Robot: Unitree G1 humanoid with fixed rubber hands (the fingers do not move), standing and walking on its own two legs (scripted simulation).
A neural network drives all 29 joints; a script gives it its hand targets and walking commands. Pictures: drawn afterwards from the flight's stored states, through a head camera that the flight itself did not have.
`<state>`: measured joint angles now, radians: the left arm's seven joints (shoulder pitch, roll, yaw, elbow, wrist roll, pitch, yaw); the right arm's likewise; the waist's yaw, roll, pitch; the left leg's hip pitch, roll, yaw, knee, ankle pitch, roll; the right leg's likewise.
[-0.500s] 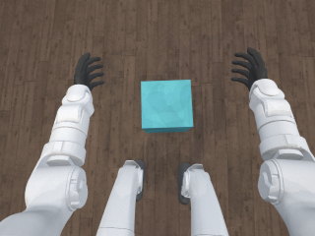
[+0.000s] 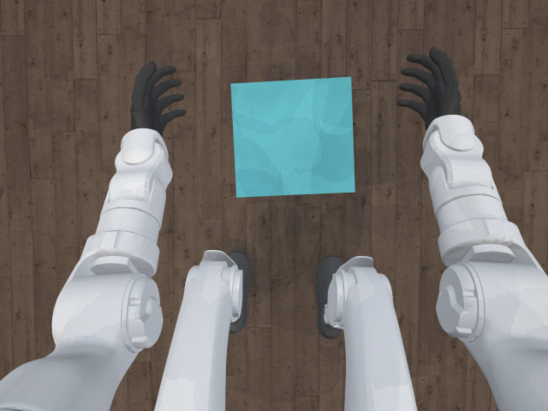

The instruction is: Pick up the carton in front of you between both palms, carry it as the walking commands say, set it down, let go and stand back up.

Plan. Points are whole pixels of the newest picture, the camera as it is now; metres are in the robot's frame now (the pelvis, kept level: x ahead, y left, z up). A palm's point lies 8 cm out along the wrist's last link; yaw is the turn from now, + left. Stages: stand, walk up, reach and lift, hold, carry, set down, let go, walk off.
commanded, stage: reach and lift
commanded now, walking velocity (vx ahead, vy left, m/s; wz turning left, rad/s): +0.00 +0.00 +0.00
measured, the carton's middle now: (291, 147) +0.47 -0.01 -0.42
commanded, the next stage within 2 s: none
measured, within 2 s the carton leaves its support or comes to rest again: leaves its support in 1.40 s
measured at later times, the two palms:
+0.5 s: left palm (191, 144) +0.46 +0.19 -0.34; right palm (388, 136) +0.49 -0.19 -0.34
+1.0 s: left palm (198, 140) +0.47 +0.17 -0.34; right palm (375, 133) +0.49 -0.16 -0.34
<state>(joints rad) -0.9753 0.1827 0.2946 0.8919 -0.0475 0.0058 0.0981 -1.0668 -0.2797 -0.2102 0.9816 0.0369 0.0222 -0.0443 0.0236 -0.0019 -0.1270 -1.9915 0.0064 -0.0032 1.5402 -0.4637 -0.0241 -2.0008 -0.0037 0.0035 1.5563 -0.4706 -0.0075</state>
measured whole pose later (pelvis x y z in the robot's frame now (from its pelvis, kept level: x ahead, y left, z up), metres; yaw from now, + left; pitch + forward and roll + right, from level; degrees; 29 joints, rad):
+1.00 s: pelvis -0.04 +0.00 -0.17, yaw +1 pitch +39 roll +1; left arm -1.35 0.26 0.06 1.14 -0.27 -0.02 0.16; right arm -1.40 -0.38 0.02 1.21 0.26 -0.01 -0.09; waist 0.03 0.02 0.27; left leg -2.29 -0.02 0.00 2.14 -0.53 -0.03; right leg -2.30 -0.02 0.02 2.16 -0.55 0.00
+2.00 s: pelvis -0.03 +0.02 -0.05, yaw -3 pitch +42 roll +0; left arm -0.94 -0.06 0.49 0.64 0.19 0.35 0.08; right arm -0.99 -0.04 -0.40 0.75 -0.19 0.34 -0.04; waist 0.01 0.01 -0.20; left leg -2.01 -0.07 -0.05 1.78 -0.51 -0.04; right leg -2.02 0.05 0.04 1.76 -0.48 0.03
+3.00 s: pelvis +0.06 +0.01 +0.21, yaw -3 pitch +8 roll +0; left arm -0.31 -0.16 0.30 0.47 0.20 0.44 0.04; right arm -0.30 0.13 -0.27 0.48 -0.20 0.45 -0.04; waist 0.00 0.01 -0.13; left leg -0.52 -0.03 -0.07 0.72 -0.33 -0.01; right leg -0.53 0.02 0.06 0.71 -0.31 0.01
